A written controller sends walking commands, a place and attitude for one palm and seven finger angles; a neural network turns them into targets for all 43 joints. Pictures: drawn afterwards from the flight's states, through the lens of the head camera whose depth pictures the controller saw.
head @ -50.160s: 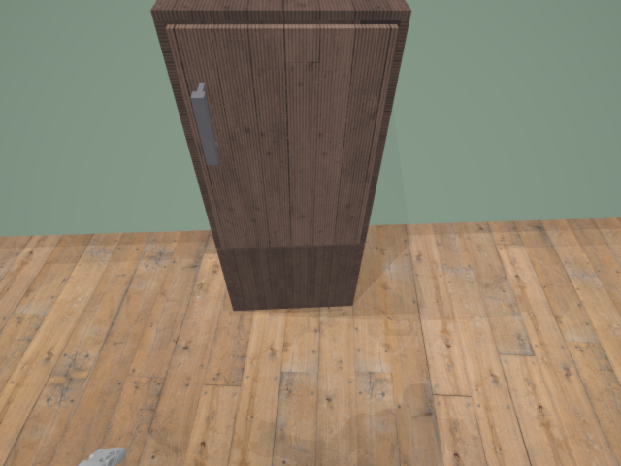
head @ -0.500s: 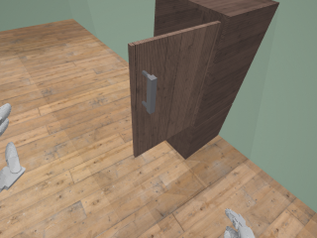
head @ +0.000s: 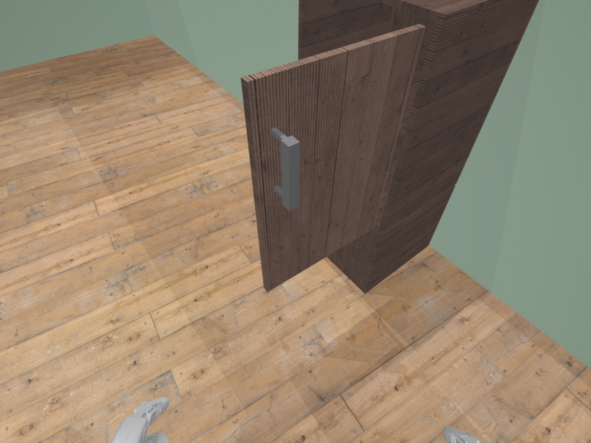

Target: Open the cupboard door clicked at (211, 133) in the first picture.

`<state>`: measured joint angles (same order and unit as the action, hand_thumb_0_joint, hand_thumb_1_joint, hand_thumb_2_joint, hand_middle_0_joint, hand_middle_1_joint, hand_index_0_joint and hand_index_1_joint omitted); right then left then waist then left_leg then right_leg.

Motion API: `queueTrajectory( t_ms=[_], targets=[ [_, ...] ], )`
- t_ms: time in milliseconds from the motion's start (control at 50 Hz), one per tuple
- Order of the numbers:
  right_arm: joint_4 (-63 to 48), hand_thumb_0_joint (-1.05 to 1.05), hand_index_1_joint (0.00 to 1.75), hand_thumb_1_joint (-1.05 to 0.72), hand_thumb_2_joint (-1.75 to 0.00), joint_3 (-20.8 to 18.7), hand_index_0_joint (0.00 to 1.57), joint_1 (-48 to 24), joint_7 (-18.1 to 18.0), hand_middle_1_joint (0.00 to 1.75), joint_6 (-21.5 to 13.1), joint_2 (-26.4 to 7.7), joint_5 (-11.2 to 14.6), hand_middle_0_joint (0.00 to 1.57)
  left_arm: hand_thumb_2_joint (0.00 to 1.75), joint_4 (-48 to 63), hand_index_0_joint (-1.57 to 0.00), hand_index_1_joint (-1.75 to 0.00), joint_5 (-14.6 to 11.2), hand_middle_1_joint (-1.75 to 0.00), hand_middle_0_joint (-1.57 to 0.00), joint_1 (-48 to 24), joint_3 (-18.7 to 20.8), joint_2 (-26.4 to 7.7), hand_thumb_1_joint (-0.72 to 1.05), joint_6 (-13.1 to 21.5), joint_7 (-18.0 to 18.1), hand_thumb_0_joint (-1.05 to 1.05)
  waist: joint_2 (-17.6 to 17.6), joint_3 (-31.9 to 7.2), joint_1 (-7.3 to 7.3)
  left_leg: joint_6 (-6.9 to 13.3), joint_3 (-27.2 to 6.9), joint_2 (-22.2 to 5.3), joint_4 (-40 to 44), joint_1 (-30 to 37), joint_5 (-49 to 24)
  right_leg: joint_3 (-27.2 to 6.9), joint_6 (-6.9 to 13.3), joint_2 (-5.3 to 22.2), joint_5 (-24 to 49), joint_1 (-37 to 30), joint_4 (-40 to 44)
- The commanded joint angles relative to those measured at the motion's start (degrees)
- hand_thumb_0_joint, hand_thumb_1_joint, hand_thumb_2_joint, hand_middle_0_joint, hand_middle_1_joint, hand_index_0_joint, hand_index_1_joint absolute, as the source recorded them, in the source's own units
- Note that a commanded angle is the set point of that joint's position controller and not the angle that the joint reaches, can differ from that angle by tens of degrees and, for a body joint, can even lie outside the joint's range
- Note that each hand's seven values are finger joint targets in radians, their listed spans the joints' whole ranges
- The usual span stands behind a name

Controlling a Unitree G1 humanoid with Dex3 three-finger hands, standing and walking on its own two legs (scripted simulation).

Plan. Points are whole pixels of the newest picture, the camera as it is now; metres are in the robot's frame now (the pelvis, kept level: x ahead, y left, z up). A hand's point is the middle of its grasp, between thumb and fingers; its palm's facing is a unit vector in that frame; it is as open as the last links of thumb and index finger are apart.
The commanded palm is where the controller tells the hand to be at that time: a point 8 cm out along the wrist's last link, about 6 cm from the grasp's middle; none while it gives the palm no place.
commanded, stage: let the arm hang, fingers relaxed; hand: left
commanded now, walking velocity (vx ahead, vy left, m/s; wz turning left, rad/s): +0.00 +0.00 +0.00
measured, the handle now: (283, 169) +0.56 +0.04 +0.06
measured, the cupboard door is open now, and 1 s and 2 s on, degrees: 88 88 88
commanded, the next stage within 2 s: look to check the result in 0.88 s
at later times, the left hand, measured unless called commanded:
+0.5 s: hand out of the picture -0.05 +0.17 -0.16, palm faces +0.04 -0.98 -0.21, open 7.3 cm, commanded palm none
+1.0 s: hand out of the picture -0.01 +0.15 -0.17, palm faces +0.05 -0.98 -0.17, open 7.3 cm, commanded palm none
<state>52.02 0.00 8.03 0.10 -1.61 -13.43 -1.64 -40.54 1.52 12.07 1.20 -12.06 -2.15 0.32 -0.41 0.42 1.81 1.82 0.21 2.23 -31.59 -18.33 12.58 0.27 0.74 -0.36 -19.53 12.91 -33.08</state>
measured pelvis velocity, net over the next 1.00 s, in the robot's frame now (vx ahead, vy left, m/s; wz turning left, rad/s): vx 0.01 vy -0.01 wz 0.01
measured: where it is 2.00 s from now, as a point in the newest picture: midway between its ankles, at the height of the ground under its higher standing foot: outside the picture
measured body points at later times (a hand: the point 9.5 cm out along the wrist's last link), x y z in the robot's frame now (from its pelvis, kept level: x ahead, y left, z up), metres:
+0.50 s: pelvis +0.00 +0.00 +0.01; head +0.02 -0.01 +0.46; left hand -0.05 +0.22 -0.14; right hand -0.02 -0.21 -0.16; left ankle +0.05 +0.10 -0.73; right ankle -0.02 -0.11 -0.73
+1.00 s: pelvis +0.01 -0.01 +0.01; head +0.02 -0.01 +0.46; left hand -0.02 +0.20 -0.15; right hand -0.01 -0.21 -0.16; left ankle +0.05 +0.10 -0.73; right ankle -0.02 -0.11 -0.73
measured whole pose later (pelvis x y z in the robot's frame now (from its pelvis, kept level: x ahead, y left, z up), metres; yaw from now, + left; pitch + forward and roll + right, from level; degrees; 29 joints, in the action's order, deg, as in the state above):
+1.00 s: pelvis +0.01 -0.01 +0.01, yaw +0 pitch -2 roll +0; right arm 66.2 0.0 16.4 -2.0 0.3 -7.0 -1.1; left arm -66.4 0.4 17.8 0.4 -6.4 0.7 2.2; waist -0.7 2.3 0.5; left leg 1.2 -0.6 1.6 -24.6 -13.1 9.9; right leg 0.9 1.3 -1.0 -16.1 7.1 -24.8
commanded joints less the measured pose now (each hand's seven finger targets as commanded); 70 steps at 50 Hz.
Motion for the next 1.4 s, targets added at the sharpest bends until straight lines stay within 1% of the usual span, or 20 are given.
queueTrajectory(
  t_ms=[0,40,60,100,120,200,240,380,440,540,600,640,700,740,800,840,880,1020,1140,1380],
  targets=[
    [0.8,0.0,0.3,-0.9,-0.9,-0.7,0.2,0.3,-1.1,0.3,0.6,-5.5,0.1,0.2,0.9,-6.3,-0.2,-0.3,-0.6,-0.3,-0.2,2.1,0.9,-7.3,0.9,2.4,1.3,0.0,-3.6,-2.2,-1.83,0.5,-7.3,-6.2,8.0,5.9,-13.0,-5.9,1.2,5.2,11.4,-2.8,9.7],
    [3.2,0.0,0.3,-0.9,-0.9,-0.4,0.2,1.1,-1.4,0.3,1.1,-4.5,0.3,0.2,0.9,-11.5,-0.2,-0.3,-0.8,-0.3,-0.2,3.1,0.7,-6.6,0.9,2.4,1.3,0.0,-5.5,-0.7,-1.66,0.3,-7.3,-6.1,9.1,6.1,-8.2,-6.1,1.5,5.3,8.1,-2.4,12.4],
    [3.9,0.0,0.3,-0.9,-0.9,-0.7,0.2,2.2,-1.6,0.3,1.3,-3.4,-0.1,0.2,0.9,-12.7,-0.2,-0.3,-0.6,-0.3,-0.2,4.3,1.6,-4.4,0.9,2.5,1.4,0.0,-7.9,-0.9,-1.69,0.3,-7.2,-6.1,9.5,6.0,-6.0,-5.7,1.9,5.2,7.6,-2.8,13.2],
    [5.7,0.0,0.3,-0.9,-0.9,-0.7,0.2,3.6,-1.8,0.3,1.6,-2.7,0.1,0.2,0.9,-15.5,-0.2,-0.3,-0.8,-0.3,-0.2,4.7,1.3,-4.6,0.9,2.6,1.4,0.0,-9.5,-1.1,-1.65,0.3,-7.5,-6.1,10.2,5.9,-4.4,-5.4,2.2,5.2,7.5,-3.5,13.6],
    [6.3,0.0,0.3,-0.9,-0.9,-0.8,0.2,4.4,-1.9,0.3,1.8,-2.8,0.3,0.2,0.9,-16.6,-0.2,-0.3,-0.9,-0.3,-0.2,5.1,1.1,-4.7,0.9,2.6,1.4,0.0,-5.8,-0.8,-1.77,0.4,-7.6,-6.4,9.9,6.4,-4.1,-4.9,2.1,5.1,7.2,-3.5,14.4],
    [9.2,0.0,0.3,-0.9,-0.9,-0.8,0.2,7.5,-2.2,0.3,1.9,-2.4,0.5,0.2,0.9,-20.8,-0.2,-0.3,-1.1,-0.3,-0.2,5.6,0.3,-3.7,0.9,2.6,1.4,0.0,-1.2,0.7,-1.24,0.5,-7.8,-6.8,10.7,7.1,-5.1,-4.5,2.0,5.1,6.9,-2.6,14.9],
    [10.2,0.0,0.3,-0.9,-0.9,-0.6,0.2,8.3,-2.3,0.3,1.8,-2.0,0.6,0.2,0.9,-22.2,-0.2,-0.3,-1.1,-0.3,-0.2,6.6,0.1,-3.5,0.9,2.7,1.5,0.0,-0.4,0.7,-1.3,0.6,-7.5,-7.0,10.6,7.8,-6.7,-4.3,2.0,5.3,7.5,-2.8,14.9],
    [12.8,0.0,0.3,-0.9,-0.9,-0.3,0.2,10.5,-2.4,0.3,2.1,-0.7,0.6,0.2,0.9,-25.2,-0.2,-0.3,-1.2,-0.3,-0.2,9.4,-0.4,-1.9,0.9,2.5,1.9,0.0,2.0,4.4,-1.34,0.7,-7.1,-6.7,11.9,7.3,-2.6,-4.3,1.8,5.2,3.2,0.0,15.3],
    [13.3,0.0,0.3,-0.9,-0.9,-0.3,0.2,10.9,-2.4,0.3,2.1,0.0,0.5,0.2,0.9,-25.7,-0.2,-0.3,-1.2,-0.3,-0.2,10.2,-0.4,-1.3,0.9,2.5,2.0,0.0,0.7,5.0,-1.29,0.7,-6.9,-6.5,12.2,6.9,-1.5,-4.5,1.9,5.1,2.3,0.6,15.0],
    [13.6,0.0,0.3,-0.9,-0.9,-0.4,0.2,11.4,-2.3,0.3,2.1,1.1,0.5,0.2,0.9,-25.9,-0.2,-0.3,-1.1,-0.3,-0.2,10.9,-0.3,-0.3,0.9,2.6,2.2,0.0,1.4,6.3,-1.34,0.6,-6.6,-6.1,12.1,6.0,-0.5,-4.7,1.8,5.2,1.3,1.7,15.2],
    [13.6,0.0,0.3,-0.9,-0.9,-0.4,0.2,11.6,-2.4,0.3,1.8,1.5,0.4,0.2,0.9,-25.8,-0.2,-0.3,-1.1,-0.3,-0.2,10.8,-0.1,0.1,0.9,2.7,2.3,0.0,-0.5,5.6,-1.28,0.7,-6.8,-6.3,12.4,6.0,-1.4,-4.8,1.8,4.9,3.1,1.1,14.4],
    [13.6,0.0,0.3,-0.9,-0.9,-0.4,0.2,11.6,-2.5,0.3,1.7,1.8,0.5,0.2,0.9,-25.7,-0.2,-0.3,-1.0,-0.3,-0.2,11.1,-0.1,0.3,0.9,2.8,2.3,0.0,0.6,5.5,-1.5,0.7,-6.7,-6.3,12.0,5.8,-2.9,-4.5,1.7,5.1,4.4,0.6,14.3],
    [13.6,0.0,0.3,-0.9,-0.9,-0.5,0.2,11.6,-2.5,0.3,1.6,1.9,0.4,0.2,0.9,-25.6,-0.2,-0.3,-1.0,-0.3,-0.2,10.8,0.0,0.8,0.9,2.9,2.3,0.0,-0.9,5.8,-1.48,0.7,-6.7,-6.3,12.2,6.1,-3.2,-4.6,1.7,5.0,4.9,0.8,14.2],
    [13.5,0.0,0.3,-0.9,-0.9,-0.5,0.2,11.8,-2.6,0.3,1.5,2.1,0.4,0.2,0.9,-25.5,-0.2,-0.3,-1.0,-0.3,-0.2,10.8,0.1,0.8,0.9,2.9,2.4,0.0,-0.2,5.8,-1.46,0.7,-6.7,-6.3,12.2,5.6,-3.2,-4.5,1.7,5.0,4.8,0.4,14.4],
    [13.4,0.0,0.3,-0.9,-0.9,-0.4,0.2,11.9,-2.6,0.3,1.5,2.0,0.4,0.2,0.9,-25.5,-0.2,-0.3,-1.0,-0.3,-0.2,10.7,0.1,0.7,0.9,2.9,2.3,0.0,-1.2,5.8,-1.48,0.6,-6.7,-6.3,12.1,5.7,-3.7,-4.6,1.7,5.0,5.5,0.0,14.4],
    [13.3,0.0,0.3,-0.9,-0.9,-0.5,0.2,11.8,-2.6,0.3,1.5,1.9,0.4,0.2,0.9,-25.4,-0.2,-0.3,-1.0,-0.3,-0.2,10.6,0.1,0.8,0.9,3.0,2.3,0.0,0.2,6.1,-1.46,0.6,-6.5,-6.3,11.8,5.9,-4.3,-4.4,1.7,5.1,5.6,0.2,14.6],
    [13.3,0.0,0.3,-0.9,-0.9,-0.5,0.2,11.8,-2.6,0.3,1.5,1.7,0.4,0.2,0.9,-25.3,-0.2,-0.3,-1.1,-0.3,-0.2,10.7,0.1,0.7,0.9,3.0,2.3,0.0,-0.6,5.2,-1.41,0.5,-6.5,-6.2,11.6,6.8,-4.5,-4.8,1.7,5.1,5.6,0.1,14.7],
    [13.2,0.0,0.3,-0.9,-0.9,-0.5,0.2,11.7,-2.6,0.3,1.5,1.3,0.6,0.2,0.9,-25.2,-0.2,-0.3,-1.1,-0.3,-0.2,10.8,0.1,0.1,0.9,3.1,2.3,0.0,1.2,4.6,-1.55,0.7,-6.4,-6.6,11.3,7.2,-6.0,-4.4,1.7,5.1,6.4,-0.8,14.9],
    [13.6,0.0,0.3,-0.9,-0.9,-0.4,0.2,11.0,-2.6,0.3,1.4,1.1,0.5,0.2,0.9,-25.4,-0.2,-0.3,-1.2,-0.3,-0.2,10.6,0.0,0.1,0.9,3.2,2.4,0.0,-0.2,4.1,-1.44,0.6,-6.2,-6.7,11.0,8.5,-8.7,-4.5,1.6,5.3,8.7,-1.2,14.7],
    [13.7,0.0,0.3,-0.9,-0.9,-0.3,0.2,10.6,-2.7,0.3,1.4,0.8,0.5,0.2,0.9,-25.3,-0.2,-0.3,-1.2,-0.3,-0.2,9.9,0.0,-0.3,0.9,3.2,2.3,0.0,-0.1,4.4,-1.46,0.4,-6.3,-6.6,11.4,8.5,-9.2,-4.3,1.5,5.4,9.4,-2.1,15.1]
  ],
)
